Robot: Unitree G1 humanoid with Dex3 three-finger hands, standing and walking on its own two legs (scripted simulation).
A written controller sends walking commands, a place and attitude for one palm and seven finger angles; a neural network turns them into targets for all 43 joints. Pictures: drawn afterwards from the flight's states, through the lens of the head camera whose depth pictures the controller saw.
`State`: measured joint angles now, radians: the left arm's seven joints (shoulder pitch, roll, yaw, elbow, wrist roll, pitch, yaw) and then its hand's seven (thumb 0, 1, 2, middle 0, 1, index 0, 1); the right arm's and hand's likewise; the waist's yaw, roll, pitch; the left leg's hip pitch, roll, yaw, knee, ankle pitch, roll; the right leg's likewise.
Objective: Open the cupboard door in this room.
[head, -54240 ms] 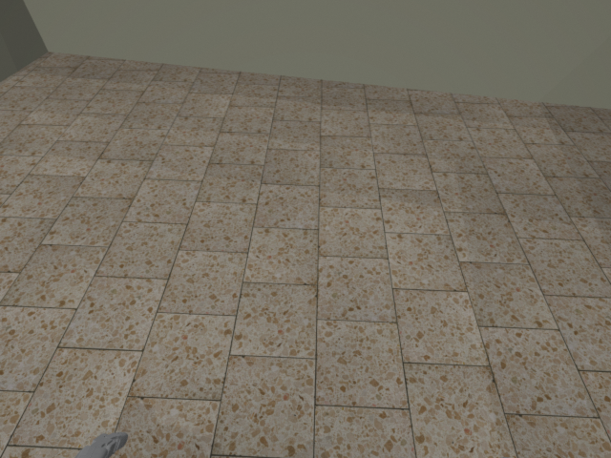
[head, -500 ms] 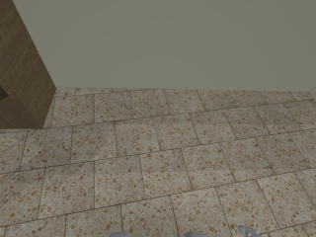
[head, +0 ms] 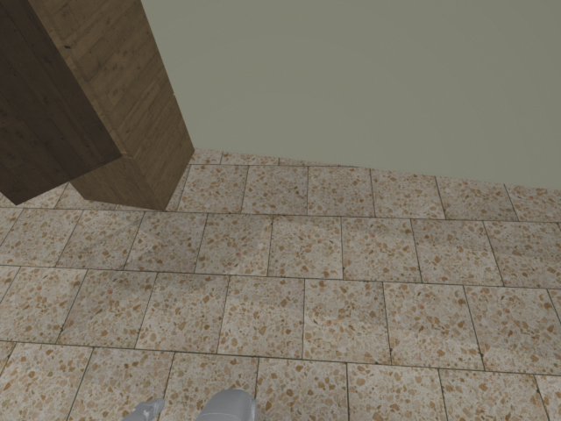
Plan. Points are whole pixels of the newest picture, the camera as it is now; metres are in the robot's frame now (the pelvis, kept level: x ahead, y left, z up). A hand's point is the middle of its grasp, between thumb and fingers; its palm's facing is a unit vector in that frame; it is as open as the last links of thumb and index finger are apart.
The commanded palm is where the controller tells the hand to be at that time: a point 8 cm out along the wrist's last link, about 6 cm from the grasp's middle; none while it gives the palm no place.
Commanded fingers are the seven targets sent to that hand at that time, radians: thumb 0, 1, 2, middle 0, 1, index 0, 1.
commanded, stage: turn to face it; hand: left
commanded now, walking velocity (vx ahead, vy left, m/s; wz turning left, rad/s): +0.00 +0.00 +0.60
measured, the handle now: out of the picture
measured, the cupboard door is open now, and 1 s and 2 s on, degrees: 47 47 47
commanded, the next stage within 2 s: take the last steps up to it in 0.88 s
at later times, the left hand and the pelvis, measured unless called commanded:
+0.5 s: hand out of the picture +0.04 +0.27 -0.17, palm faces +0.32 -0.92 -0.25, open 7.4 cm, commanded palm none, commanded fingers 0.00 0.90 0.90 -0.20 -0.30 -0.20 -0.30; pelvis +0.02 +0.03 +0.00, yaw +17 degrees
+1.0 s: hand out of the picture -0.02 +0.18 -0.17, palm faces +0.52 -0.82 -0.22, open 7.3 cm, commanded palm none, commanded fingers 0.00 0.90 0.90 -0.20 -0.30 -0.20 -0.30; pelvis +0.03 +0.00 +0.00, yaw +31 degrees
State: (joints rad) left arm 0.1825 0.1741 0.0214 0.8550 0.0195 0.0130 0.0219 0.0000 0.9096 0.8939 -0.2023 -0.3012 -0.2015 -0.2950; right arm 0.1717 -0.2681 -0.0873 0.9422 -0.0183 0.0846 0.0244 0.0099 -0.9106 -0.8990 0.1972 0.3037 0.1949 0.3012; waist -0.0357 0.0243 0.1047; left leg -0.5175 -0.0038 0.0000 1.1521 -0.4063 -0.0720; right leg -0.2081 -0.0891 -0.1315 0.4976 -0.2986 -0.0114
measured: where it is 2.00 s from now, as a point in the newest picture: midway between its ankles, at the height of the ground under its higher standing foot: (239, 408)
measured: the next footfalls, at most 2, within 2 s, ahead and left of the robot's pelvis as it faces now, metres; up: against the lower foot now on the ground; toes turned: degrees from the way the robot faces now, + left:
left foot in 0.24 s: +0.04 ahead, +0.14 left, +0.00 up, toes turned +15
right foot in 0.68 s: +0.12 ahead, -0.10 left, +0.00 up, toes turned +21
